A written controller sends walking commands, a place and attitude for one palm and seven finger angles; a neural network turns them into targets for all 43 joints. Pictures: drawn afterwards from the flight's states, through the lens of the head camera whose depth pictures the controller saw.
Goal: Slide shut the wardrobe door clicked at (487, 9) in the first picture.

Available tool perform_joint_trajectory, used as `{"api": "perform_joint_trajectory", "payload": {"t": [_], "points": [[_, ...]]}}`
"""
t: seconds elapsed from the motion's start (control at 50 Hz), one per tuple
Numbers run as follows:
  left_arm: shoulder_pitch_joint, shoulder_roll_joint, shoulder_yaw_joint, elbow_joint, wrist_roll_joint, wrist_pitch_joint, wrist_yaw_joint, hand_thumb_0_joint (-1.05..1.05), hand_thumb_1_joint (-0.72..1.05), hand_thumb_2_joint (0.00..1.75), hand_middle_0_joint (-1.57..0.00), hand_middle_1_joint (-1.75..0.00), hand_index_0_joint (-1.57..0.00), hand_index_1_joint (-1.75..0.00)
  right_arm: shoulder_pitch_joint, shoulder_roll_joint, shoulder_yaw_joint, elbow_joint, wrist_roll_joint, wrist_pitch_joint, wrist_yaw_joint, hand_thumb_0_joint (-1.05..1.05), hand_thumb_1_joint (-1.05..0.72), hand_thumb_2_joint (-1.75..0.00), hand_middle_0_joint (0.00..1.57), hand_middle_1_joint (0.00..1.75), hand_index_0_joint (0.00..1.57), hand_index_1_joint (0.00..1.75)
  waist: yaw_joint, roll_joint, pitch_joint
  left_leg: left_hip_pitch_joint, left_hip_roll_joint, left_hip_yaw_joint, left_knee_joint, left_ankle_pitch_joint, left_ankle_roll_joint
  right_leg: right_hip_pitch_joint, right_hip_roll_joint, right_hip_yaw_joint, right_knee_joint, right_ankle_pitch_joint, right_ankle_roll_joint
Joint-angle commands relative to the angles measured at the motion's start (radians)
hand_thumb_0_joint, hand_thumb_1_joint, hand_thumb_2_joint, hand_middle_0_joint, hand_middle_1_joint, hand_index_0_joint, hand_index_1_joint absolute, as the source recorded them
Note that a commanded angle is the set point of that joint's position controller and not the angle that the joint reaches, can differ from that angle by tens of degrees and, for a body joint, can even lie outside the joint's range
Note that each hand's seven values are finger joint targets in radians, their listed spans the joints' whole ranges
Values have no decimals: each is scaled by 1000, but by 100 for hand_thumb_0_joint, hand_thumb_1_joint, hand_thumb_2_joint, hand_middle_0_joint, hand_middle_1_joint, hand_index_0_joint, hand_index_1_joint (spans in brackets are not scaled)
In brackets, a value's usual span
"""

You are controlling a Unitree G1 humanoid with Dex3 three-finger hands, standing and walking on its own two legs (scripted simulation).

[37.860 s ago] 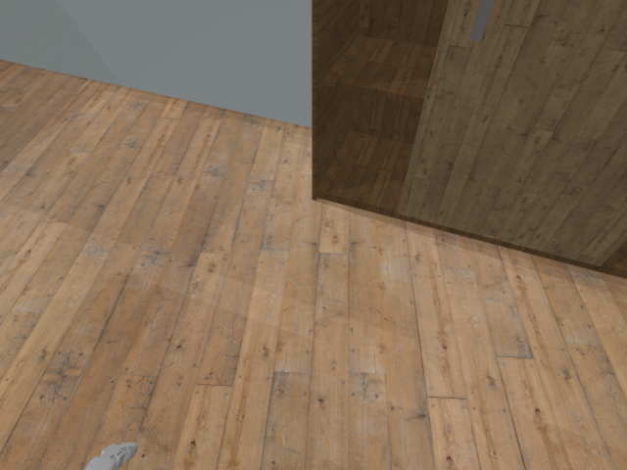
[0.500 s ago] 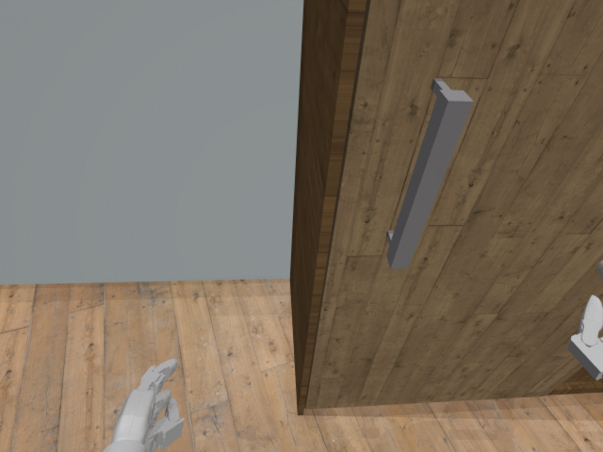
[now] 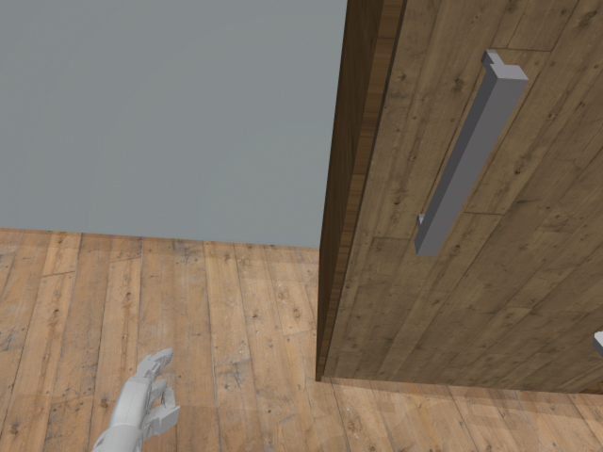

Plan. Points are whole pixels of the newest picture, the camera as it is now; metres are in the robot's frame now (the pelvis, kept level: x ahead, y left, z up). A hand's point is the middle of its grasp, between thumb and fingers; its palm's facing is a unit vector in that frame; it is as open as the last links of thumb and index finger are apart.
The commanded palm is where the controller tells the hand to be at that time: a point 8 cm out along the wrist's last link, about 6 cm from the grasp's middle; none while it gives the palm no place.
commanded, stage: step back with the hand held close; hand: right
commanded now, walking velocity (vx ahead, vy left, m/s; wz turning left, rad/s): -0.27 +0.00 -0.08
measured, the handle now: (452, 168) +0.42 -0.17 +0.18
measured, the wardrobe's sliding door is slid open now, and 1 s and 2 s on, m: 0.00 0.00 0.00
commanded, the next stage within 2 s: stop stepping back and stand still in 0.98 s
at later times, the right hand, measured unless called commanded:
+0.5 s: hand out of the picture +0.12 -0.29 +0.15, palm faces +0.48 +0.76 -0.42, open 7.4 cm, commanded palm +0.05 -0.33 +0.17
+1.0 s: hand out of the picture +0.04 -0.29 +0.17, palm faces +0.46 +0.78 -0.41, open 7.4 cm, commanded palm -0.01 -0.32 +0.17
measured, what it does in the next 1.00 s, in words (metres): walks backwards: left foot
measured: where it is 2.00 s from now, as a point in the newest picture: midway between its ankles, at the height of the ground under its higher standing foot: outside the picture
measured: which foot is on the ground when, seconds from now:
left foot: down 0.00-0.74, up 0.76-0.96, down 0.98-1.00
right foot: down 0.00-0.98, up 1.00-1.00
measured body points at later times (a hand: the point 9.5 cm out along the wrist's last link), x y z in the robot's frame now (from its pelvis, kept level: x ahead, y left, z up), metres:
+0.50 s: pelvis -0.08 -0.02 -0.02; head -0.06 -0.03 +0.43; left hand +0.10 +0.21 -0.10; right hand +0.09 -0.33 +0.17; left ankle +0.00 +0.14 -0.74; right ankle +0.00 -0.09 -0.74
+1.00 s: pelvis -0.16 -0.02 -0.02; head -0.13 -0.05 +0.43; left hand +0.03 +0.20 -0.09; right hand +0.01 -0.33 +0.19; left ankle -0.25 +0.11 -0.75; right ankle +0.00 -0.09 -0.74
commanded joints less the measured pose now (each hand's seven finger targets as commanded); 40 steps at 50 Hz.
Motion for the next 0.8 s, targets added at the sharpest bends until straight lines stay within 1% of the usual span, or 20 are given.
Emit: {"api": "perform_joint_trajectory", "payload": {"t": [0.0, 0.02, 0.1, 0.18, 0.24, 0.3, 0.36, 0.42, 0.44, 0.48, 0.52, 0.56, 0.6, 0.62, 0.64, 0.68, 0.7, 0.72, 0.74, 0.78], "points": [[-80, 104, 46, -196, -8, -25, 12, 0, 90, 90, -20, -30, -20, -30, 35, -227, -156, -296, -7, -69, -32, 0, -90, -90, 20, 30, 20, 30, -4, -5, -257, 84, 34, 30, 63, 380, 30, 74, -86, 76, -60, 357, -14], [-84, 106, 47, -200, -5, -20, 15, 0, 90, 90, -20, -30, -20, -30, 49, -264, -194, -316, -9, -73, -38, 0, -90, -90, 20, 30, 20, 30, -9, -17, -263, 102, 27, 33, 82, 365, 29, 46, -90, 89, -67, 352, -16], [-78, 103, 49, -219, -6, -20, 14, 0, 90, 90, -20, -30, -20, -30, 88, -247, -209, -367, -7, -90, -42, 0, -90, -90, 20, 30, 20, 30, -7, -121, -219, 144, 3, 40, 181, 286, 24, -103, -124, 119, -106, 274, -37], [-55, 114, 50, -203, -11, -35, 11, 0, 90, 90, -20, -30, -20, -30, 60, -206, -189, -312, -11, -98, -40, 0, -90, -90, 20, 30, 20, 30, 7, -138, -123, 157, 5, 26, 223, 180, 30, -296, -143, 130, -138, -56, -53], [-33, 119, 49, -188, -18, -45, 17, 0, 90, 90, -20, -30, -20, -30, 7, -187, -160, -250, -17, -104, -40, 0, -90, -90, 20, 30, 20, 30, 26, -18, -49, 71, 40, -45, 137, 102, 45, -357, -101, 127, -89, -300, -51], [-19, 118, 48, -174, -15, -60, 14, 0, 90, 90, -20, -30, -20, -30, -54, -177, -123, -247, -21, -113, -42, 0, -90, -90, 20, 30, 20, 30, 43, 71, -30, -133, 70, -86, 8, -119, 62, -225, -63, 132, -23, -333, -35], [-27, 126, 47, -176, -16, -74, 21, 0, 90, 90, -20, -30, -20, -30, -83, -179, -121, -283, -35, -129, -52, 0, -90, -90, 20, 30, 20, 30, 38, 14, -46, -114, 34, -43, 51, -212, 47, -260, -96, 180, -83, -405, -54], [-40, 133, 47, -187, -14, -88, 23, 0, 90, 90, -20, -30, -20, -30, -89, -216, -171, -347, -51, -151, -64, 0, -90, -90, 20, 30, 20, 30, 20, -146, -120, 98, -27, 39, 289, -30, 22, -406, -178, 272, -206, -459, -93], [-37, 123, 48, -189, -12, -91, 22, 0, 90, 90, -20, -30, -20, -30, -61, -217, -184, -354, -52, -154, -64, 0, -90, -90, 20, 30, 20, 30, 13, -145, -159, 130, -31, 47, 331, 30, 20, -394, -190, 271, -193, -403, -98], [-34, 123, 53, -195, -14, -95, 14, 0, 90, 90, -20, -30, -20, -30, -23, -218, -196, -371, -48, -158, -59, 0, -90, -90, 20, 30, 20, 30, 14, -122, -179, 151, -27, 20, 320, 43, 26, -404, -177, 237, -141, -385, -92], [-23, 122, 56, -196, -10, -91, 12, 0, 90, 90, -20, -30, -20, -30, -2, -230, -213, -352, -44, -161, -55, 0, -90, -90, 20, 30, 20, 30, 22, -63, -111, 100, 2, -59, 221, 4, 51, -450, -118, 202, -69, -433, -81], [-17, 104, 51, -175, -7, -91, 4, 0, 90, 90, -20, -30, -20, -30, -33, -224, -189, -341, -31, -163, -51, 0, -90, -90, 20, 30, 20, 30, 40, 100, -71, -113, 89, -175, 39, -40, 96, -299, -34, 138, 83, -327, -33], [-8, 99, 53, -145, -5, -87, -1, 0, 90, 90, -20, -30, -20, -30, -32, -222, -175, -314, -24, -165, -55, 0, -90, -90, 20, 30, 20, 30, 46, 152, -70, -304, 147, -211, -56, -196, 134, -130, -7, 124, 206, -255, -2], [-9, 102, 56, -138, -3, -85, -2, 0, 90, 90, -20, -30, -20, -30, -34, -219, -166, -319, -22, -168, -57, 0, -90, -90, 20, 30, 20, 30, 50, 133, -75, -350, 151, -198, -55, -185, 140, -79, -7, 129, 215, -219, 3], [-13, 100, 52, -140, -3, -86, -2, 0, 90, 90, -20, -30, -20, -30, -29, -216, -161, -326, -22, -171, -59, 0, -90, -90, 20, 30, 20, 30, 51, 101, -86, -339, 135, -163, -17, -141, 128, -70, -18, 140, 166, -190, -1], [-31, 115, 52, -156, -8, -92, 6, 0, 90, 90, -20, -30, -20, -30, -22, -222, -179, -340, -20, -178, -61, 0, -90, -90, 20, 30, 20, 30, 43, -36, -119, -201, 21, -48, 154, -78, 67, -179, -95, 238, -44, -195, -36], [-44, 127, 57, -164, -10, -99, 10, 0, 90, 90, -20, -30, -20, -30, -25, -222, -195, -353, -26, -183, -61, 0, -90, -90, 20, 30, 20, 30, 36, -155, -146, -54, -47, 21, 337, -46, 36, -309, -190, 335, -173, -294, -74], [-58, 125, 59, -165, -3, -105, 13, 0, 90, 90, -20, -30, -20, -30, -40, -227, -205, -364, -34, -190, -58, 0, -90, -90, 20, 30, 20, 30, 30, -258, -168, 40, -100, 54, 529, -140, 18, -410, -283, 447, -300, -425, -114], [-38, 122, 67, -149, 9, -105, 13, 0, 90, 90, -20, -30, -20, -30, -34, -251, -242, -348, -39, -190, -61, 0, -90, -90, 20, 30, 20, 30, 36, -239, -171, 64, -111, 36, 690, -215, 16, -467, -342, 480, -357, -501, -151], [-29, 121, 81, -141, 9, -104, 3, 0, 90, 90, -20, -30, -20, -30, -27, -257, -257, -344, -38, -190, -60, 0, -90, -90, 20, 30, 20, 30, 32, -142, -156, 30, -103, 25, 730, -241, 26, -451, -332, 424, -303, -416, -165]]}}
